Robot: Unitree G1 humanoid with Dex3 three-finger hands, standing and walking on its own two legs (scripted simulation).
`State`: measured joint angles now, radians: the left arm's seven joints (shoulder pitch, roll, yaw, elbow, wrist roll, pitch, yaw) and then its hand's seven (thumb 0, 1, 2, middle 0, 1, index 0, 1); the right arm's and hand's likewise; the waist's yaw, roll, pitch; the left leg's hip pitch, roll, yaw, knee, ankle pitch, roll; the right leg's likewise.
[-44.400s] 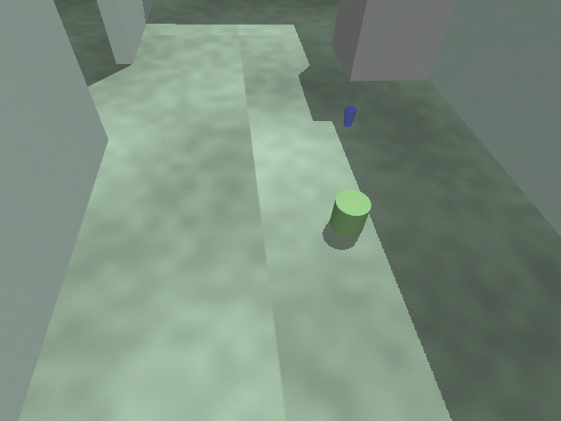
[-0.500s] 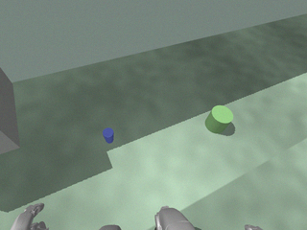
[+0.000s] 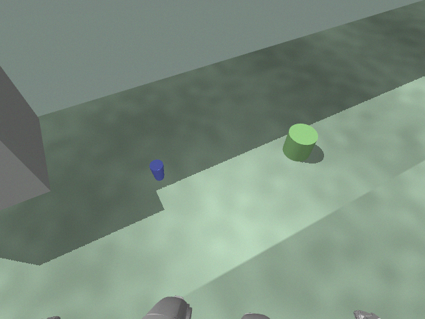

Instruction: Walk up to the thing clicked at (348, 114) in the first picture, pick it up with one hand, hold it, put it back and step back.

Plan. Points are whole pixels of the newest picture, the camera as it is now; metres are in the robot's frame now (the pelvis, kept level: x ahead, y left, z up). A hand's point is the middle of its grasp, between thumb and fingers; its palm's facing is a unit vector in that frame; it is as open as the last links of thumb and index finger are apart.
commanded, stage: step back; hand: left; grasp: from above
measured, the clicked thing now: (158, 171) +0.87 +0.28 -0.70
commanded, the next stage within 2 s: stand in 1.58 s
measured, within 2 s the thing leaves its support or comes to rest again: neither
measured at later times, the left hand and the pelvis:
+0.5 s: hand out of the picture -0.10 +0.24 -0.15, palm faces -0.02 -0.92 -0.40, open 7.3 cm; pelvis -0.18 -0.03 -0.01, yaw -2 degrees
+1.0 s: hand out of the picture -0.14 +0.25 -0.14, palm faces +0.06 -0.92 -0.40, open 7.4 cm; pelvis -0.20 -0.04 +0.00, yaw +2 degrees
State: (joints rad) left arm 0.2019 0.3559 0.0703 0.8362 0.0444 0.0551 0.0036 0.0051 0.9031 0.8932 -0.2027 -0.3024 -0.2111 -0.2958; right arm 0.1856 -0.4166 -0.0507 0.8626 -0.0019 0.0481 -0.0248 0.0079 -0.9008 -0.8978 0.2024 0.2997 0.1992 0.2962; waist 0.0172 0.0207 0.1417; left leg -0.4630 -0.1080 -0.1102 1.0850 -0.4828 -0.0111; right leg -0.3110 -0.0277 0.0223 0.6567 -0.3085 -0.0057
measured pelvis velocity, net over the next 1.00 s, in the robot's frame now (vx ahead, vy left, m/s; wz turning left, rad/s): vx -0.20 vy -0.04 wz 0.04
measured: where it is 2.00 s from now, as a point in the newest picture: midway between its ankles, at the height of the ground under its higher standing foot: outside the picture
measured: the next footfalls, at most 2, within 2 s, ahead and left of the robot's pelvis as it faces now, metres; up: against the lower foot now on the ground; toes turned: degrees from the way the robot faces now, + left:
left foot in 0.10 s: -0.01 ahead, +0.11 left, +0.00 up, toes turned +1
right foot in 0.44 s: -0.12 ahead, -0.15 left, +0.00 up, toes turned +2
